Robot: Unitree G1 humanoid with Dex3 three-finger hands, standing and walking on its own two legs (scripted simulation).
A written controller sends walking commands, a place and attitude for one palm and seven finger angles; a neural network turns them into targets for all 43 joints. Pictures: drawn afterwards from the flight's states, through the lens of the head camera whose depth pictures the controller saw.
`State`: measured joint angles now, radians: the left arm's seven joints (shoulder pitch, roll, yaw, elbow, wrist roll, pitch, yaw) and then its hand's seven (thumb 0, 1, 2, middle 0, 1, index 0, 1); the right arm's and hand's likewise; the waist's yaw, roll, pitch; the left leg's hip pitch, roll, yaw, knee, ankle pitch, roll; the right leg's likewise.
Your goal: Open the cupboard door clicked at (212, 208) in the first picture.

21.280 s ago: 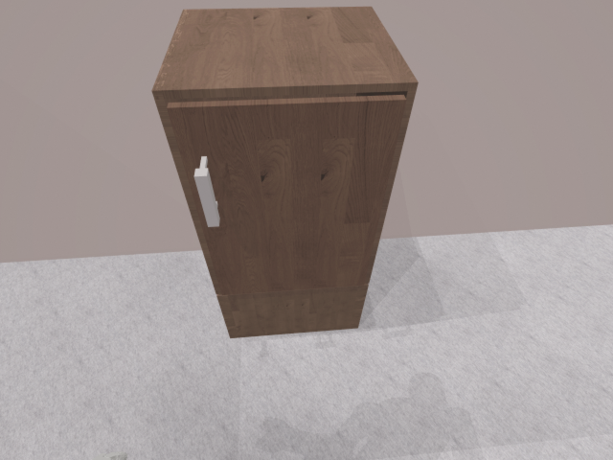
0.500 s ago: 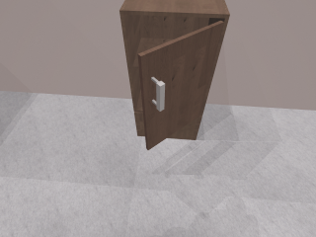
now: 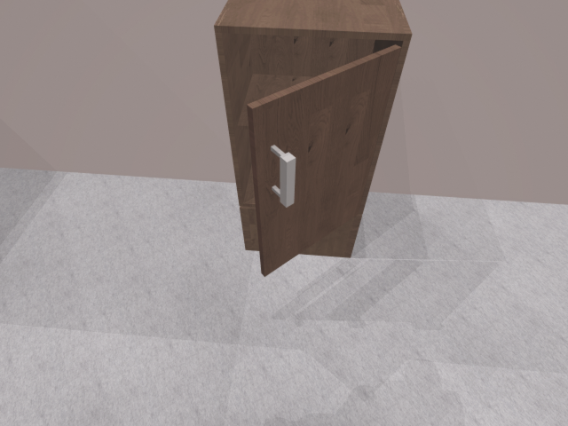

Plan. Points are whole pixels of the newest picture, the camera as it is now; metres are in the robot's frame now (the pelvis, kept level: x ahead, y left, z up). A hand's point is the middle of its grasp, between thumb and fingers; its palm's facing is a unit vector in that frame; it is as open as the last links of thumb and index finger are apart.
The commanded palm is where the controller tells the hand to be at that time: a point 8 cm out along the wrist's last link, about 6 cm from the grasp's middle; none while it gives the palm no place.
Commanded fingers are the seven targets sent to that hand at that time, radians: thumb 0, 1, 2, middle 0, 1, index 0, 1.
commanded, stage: walk to a spot facing it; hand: left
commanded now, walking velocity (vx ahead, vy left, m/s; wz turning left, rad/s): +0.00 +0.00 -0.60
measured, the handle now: (281, 176) +0.61 +0.05 -0.04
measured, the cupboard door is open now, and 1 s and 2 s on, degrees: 43 43 43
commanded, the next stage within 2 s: none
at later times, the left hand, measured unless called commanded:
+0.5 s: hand out of the picture +0.06 +0.16 -0.17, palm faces -0.11 -0.95 -0.30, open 7.4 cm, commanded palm none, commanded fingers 0.00 0.90 0.90 -0.20 -0.30 -0.20 -0.30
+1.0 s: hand out of the picture +0.13 +0.18 -0.18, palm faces -0.35 -0.91 -0.23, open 7.4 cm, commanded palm none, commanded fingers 0.00 0.90 0.90 -0.20 -0.30 -0.20 -0.30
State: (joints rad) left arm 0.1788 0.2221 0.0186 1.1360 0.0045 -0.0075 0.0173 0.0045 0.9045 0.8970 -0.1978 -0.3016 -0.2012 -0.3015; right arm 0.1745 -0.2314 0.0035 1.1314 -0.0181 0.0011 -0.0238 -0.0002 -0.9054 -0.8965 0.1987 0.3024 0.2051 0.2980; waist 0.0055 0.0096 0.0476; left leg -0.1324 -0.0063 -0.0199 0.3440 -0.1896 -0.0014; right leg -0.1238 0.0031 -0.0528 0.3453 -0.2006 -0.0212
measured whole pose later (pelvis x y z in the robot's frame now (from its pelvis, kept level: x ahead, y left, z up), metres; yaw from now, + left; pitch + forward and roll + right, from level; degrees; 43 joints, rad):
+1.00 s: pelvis -0.01 +0.00 -0.01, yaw -27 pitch +2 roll -1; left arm 0.23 0.25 0.10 0.94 0.02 0.07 -0.01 0.01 0.90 0.90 -0.20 -0.30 -0.20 -0.30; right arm 0.11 -0.19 -0.02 0.88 -0.02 0.01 -0.04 0.00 -0.90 -0.90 0.20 0.30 0.21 0.30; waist 0.05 -0.04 0.06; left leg -0.26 0.02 -0.02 0.52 -0.28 -0.01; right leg -0.46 0.11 0.11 0.87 -0.46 0.02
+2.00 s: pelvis +0.02 -0.10 -0.01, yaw -65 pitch +2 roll -1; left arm 0.13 0.23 0.09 0.92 0.03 0.05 -0.07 0.01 0.91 0.90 -0.19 -0.30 -0.19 -0.30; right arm 0.45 -0.18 -0.02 0.99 -0.04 -0.04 -0.02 0.00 -0.90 -0.90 0.20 0.30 0.21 0.30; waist -0.04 -0.01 0.06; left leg -0.04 0.13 0.24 0.38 -0.36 -0.06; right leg -0.55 -0.07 -0.09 0.81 -0.28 0.00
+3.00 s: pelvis +0.08 -0.55 -0.03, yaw -86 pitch +0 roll +2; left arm 0.13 0.21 0.08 0.97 0.03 -0.03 -0.04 0.01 0.91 0.90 -0.19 -0.30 -0.20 -0.30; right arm 0.46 -0.20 -0.04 1.11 -0.03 -0.03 0.00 0.00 -0.92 -0.90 0.20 0.30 0.20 0.30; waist -0.04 0.00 0.04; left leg -0.03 0.12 0.22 0.52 -0.44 -0.07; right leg -0.43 -0.06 -0.11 0.61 -0.21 -0.06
